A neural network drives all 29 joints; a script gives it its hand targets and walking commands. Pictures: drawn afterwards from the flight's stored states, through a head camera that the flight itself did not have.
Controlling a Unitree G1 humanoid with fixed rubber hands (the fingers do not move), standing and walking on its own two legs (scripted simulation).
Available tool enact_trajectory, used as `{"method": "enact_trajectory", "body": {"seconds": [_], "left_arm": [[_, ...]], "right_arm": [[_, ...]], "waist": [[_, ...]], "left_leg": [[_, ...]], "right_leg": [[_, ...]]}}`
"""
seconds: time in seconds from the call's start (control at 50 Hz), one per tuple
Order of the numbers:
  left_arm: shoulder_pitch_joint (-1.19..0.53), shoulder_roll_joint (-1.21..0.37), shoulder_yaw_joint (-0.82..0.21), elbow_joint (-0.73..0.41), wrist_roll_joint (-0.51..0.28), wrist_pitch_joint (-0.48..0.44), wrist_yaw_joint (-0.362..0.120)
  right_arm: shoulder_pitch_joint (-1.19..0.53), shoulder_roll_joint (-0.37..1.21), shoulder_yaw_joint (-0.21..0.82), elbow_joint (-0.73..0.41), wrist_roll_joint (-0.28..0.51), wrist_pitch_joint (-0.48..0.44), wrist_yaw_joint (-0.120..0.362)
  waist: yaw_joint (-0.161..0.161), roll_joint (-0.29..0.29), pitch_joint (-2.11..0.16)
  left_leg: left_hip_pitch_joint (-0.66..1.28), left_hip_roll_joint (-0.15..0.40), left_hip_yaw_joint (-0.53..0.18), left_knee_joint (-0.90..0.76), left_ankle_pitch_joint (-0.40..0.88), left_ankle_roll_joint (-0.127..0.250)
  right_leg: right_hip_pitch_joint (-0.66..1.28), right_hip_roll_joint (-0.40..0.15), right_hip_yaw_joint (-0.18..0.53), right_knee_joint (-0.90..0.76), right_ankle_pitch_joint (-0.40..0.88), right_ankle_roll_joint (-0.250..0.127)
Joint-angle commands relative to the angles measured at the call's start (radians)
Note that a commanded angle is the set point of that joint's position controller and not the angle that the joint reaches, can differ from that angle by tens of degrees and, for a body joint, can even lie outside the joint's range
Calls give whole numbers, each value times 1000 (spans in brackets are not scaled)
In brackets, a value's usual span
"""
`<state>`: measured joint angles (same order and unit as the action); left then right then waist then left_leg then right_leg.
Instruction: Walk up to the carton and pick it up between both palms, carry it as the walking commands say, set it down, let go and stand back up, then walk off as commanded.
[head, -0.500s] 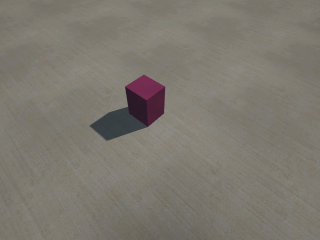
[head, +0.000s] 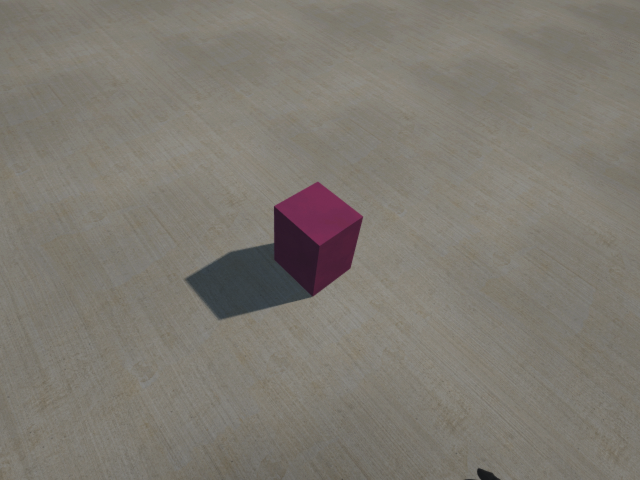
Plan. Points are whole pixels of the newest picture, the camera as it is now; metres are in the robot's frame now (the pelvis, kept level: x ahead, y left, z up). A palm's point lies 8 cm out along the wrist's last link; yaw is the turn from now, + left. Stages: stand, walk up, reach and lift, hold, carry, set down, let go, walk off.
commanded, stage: walk up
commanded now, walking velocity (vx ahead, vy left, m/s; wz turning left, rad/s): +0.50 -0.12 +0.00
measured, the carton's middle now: (315, 239) +1.00 +0.04 -0.61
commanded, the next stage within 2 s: none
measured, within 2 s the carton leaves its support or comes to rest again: neither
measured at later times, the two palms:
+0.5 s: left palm (191, 386) +0.28 +0.21 -0.13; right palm (505, 436) +0.25 -0.26 -0.13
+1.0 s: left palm (225, 241) +0.56 +0.22 -0.12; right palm (455, 362) +0.37 -0.21 -0.15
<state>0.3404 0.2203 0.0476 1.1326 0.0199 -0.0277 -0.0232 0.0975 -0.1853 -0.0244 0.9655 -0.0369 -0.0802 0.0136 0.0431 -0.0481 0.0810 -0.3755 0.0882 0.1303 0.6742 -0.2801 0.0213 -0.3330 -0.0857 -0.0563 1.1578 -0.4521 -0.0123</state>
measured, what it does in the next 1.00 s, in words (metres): walks ahead: right foot, then left foot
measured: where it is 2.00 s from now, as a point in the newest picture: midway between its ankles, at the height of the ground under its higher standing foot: (300, 408)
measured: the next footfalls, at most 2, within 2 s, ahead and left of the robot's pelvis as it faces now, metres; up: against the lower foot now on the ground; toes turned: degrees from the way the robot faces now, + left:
right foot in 0.28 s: +0.28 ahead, -0.16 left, +0.00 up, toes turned -10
left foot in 0.56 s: +0.33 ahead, +0.12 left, +0.00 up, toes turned +9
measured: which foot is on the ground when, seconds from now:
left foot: down 0.00-0.30, up 0.32-0.54, down 0.56-0.92, up 0.94-1.00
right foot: up 0.00-0.26, down 0.28-0.58, up 0.60-0.88, down 0.90-1.00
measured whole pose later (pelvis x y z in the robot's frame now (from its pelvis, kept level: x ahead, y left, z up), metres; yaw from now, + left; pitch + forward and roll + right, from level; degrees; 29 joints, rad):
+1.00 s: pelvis +0.44 +0.00 +0.00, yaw +1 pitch +1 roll -1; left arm 0.08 0.15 0.04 1.02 0.02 -0.06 0.01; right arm 0.38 -0.15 -0.03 1.17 -0.01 -0.02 -0.01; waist -0.05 0.06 0.07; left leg -0.25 0.07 0.07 0.97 -0.57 -0.02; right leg -0.37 -0.08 -0.17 0.63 -0.27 0.00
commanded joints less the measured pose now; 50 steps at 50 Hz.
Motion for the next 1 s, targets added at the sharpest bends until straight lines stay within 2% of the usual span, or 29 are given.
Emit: {"method": "enact_trajectory", "body": {"seconds": [0.0,0.08,0.16,0.18,0.22,0.24,0.26,0.28,0.3,0.32,0.36,0.4,0.48,0.5,0.52,0.54,0.56,0.58,0.6,0.64,0.72,0.76,0.78,0.84,0.86,0.88,0.9,0.92,0.98], "left_arm": [[-47,24,1,-115,10,-14,-7],[-131,5,-6,-139,5,14,-27],[-170,46,9,-165,7,-9,-35],[-192,16,7,-159,9,-11,-29],[-111,93,39,-142,8,-23,-18],[0,118,43,-110,7,-28,-2],[127,209,63,-79,11,-37,13],[226,257,44,-41,17,-32,19],[157,259,48,-89,22,-27,22],[75,206,45,-113,16,-25,23],[-93,165,41,-180,12,-34,18],[-87,130,36,-144,20,-42,23],[-171,150,38,-156,13,-28,13],[-184,144,37,-149,12,-19,15],[-155,109,23,-146,17,-18,8],[-204,71,12,-166,13,-15,6],[-299,18,0,-244,8,-14,-1],[-303,37,14,-252,18,-7,3],[-299,45,6,-250,9,-21,-5],[-263,65,7,-188,14,-26,-10],[-245,8,5,-169,2,-5,3],[-241,4,-7,-181,-9,-3,-4],[-255,9,-12,-184,-12,-11,-1],[-137,20,11,-126,-11,-9,11],[-33,55,25,-78,-10,-21,19],[69,144,58,-77,3,-29,26],[161,204,64,-50,15,-33,35],[181,239,65,-46,6,-29,44],[-1,127,43,-69,3,-23,57]], "right_arm": [[193,-149,-37,16,0,6,-16],[189,-174,-53,29,0,2,-6],[200,-164,-48,77,6,7,-6],[206,-173,-50,85,2,16,-8],[217,-155,-37,77,2,15,-2],[197,-140,-40,83,2,19,-7],[172,-99,-34,30,7,4,-1],[188,-55,-32,22,13,15,-5],[187,-75,-35,5,10,17,-4],[168,-87,-39,24,0,17,-1],[192,-82,-34,46,6,14,4],[172,-58,-32,43,15,31,3],[258,-56,-23,54,18,40,16],[321,-58,-22,94,23,35,9],[348,-105,-45,92,21,37,5],[465,-177,-72,132,11,34,-5],[514,-254,-81,135,-3,34,-16],[440,-275,-73,118,-2,40,-15],[400,-224,-59,92,-2,30,-19],[304,-187,-46,72,7,4,-19],[370,-139,-36,119,7,-13,-28],[313,-148,-40,130,4,5,-31],[319,-121,-36,134,6,21,-34],[286,-156,-43,146,17,26,-42],[292,-106,-32,142,22,20,-39],[328,-49,-19,134,23,9,-34],[311,-41,-24,112,35,8,-39],[289,-54,-23,105,37,20,-37],[238,-42,-21,120,23,34,-27]], "waist": [[-67,191,-48],[-69,273,15],[-26,185,-12],[-46,161,-26],[15,27,-36],[65,-69,-70],[108,-304,-158],[116,-338,-154],[93,-264,-126],[53,-166,-110],[-7,-130,-49],[-14,-105,24],[-88,-115,-68],[-121,-63,-72],[-157,82,-105],[-209,284,-93],[-237,552,19],[-213,417,60],[-173,384,62],[-128,182,2],[-115,146,-37],[-92,290,-46],[-84,259,-31],[-42,172,-95],[3,82,-157],[49,-30,-229],[82,-247,-296],[87,-265,-310],[20,-146,-136]], "left_leg": [[197,268,-382,-475,2,122],[146,235,-217,-549,-78,111],[82,172,-118,-463,-52,82],[88,151,-91,-418,-50,103],[-46,111,-98,-326,-130,60],[-83,78,-92,-107,-106,57],[-194,3,-44,186,-165,3],[-267,-53,-64,430,-243,-3],[-325,-15,-111,523,-259,-8],[-323,23,-120,557,-204,-21],[-237,70,-124,455,-132,-30],[-157,74,-105,268,-135,-49],[154,15,-31,-14,-85,-38],[243,-12,14,-112,-32,-45],[383,-21,34,-112,-44,-40],[431,127,-191,-306,-282,3],[363,359,-580,-580,-557,81],[304,362,-637,-578,-541,141],[282,323,-569,-543,-382,145],[345,286,-409,-487,-72,136],[431,270,-262,-360,740,123],[360,184,-122,-352,627,102],[316,155,-86,-338,521,84],[290,126,-40,-247,641,67],[194,86,-40,-128,522,18],[7,35,-42,17,301,-18],[-128,-44,-14,295,-156,-38],[-182,-47,-73,465,-392,-37],[-217,43,-106,416,-302,-35]], "right_leg": [[-228,-76,38,-38,144,8],[-207,-66,-13,-252,229,22],[17,-35,-61,-511,216,38],[49,0,-112,-571,252,30],[223,-17,-108,-562,283,32],[346,-57,-18,-665,222,0],[439,-266,285,-823,83,-57],[454,-416,551,-986,-59,-82],[396,-438,617,-1009,-238,-150],[330,-409,545,-1015,-358,-180],[165,-355,360,-1018,-208,-144],[64,-294,201,-1013,-7,-97],[-45,-206,23,-903,25,-70],[-89,-157,-2,-803,-18,-70],[-226,-122,-25,-718,-114,-47],[-346,-36,-123,-457,-157,-6],[-507,32,-114,-173,-128,24],[-491,-29,-1,-72,-72,31],[-460,-38,10,-59,-9,12],[-392,-71,28,-70,33,26],[-325,-40,5,-231,81,39],[-179,-5,-41,-421,119,39],[-112,12,-73,-524,138,35],[87,56,-129,-691,310,14],[268,-12,-64,-690,494,-18],[496,-181,79,-660,715,-66],[626,-390,312,-726,967,-172],[615,-480,379,-756,1021,-231],[402,-350,261,-847,670,-197]]}}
